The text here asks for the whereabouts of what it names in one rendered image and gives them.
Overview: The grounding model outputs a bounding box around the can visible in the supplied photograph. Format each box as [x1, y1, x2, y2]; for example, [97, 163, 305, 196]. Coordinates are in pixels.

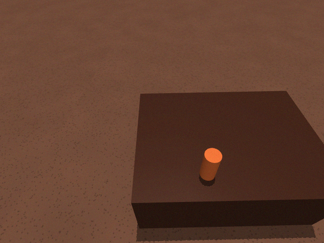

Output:
[199, 148, 222, 181]

